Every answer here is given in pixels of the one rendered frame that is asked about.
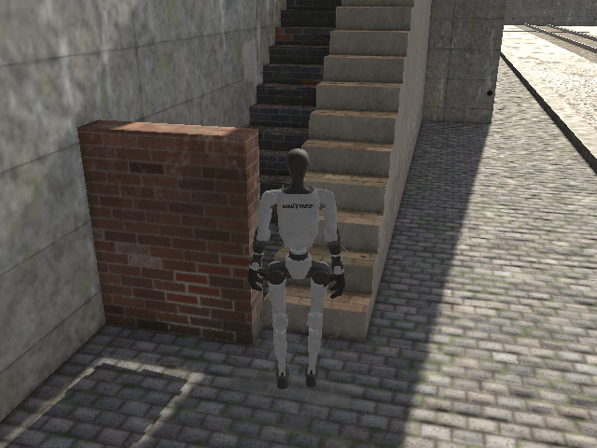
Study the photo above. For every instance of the stairs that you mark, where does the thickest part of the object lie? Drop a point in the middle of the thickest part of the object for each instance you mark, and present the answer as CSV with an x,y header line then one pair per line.
x,y
362,135

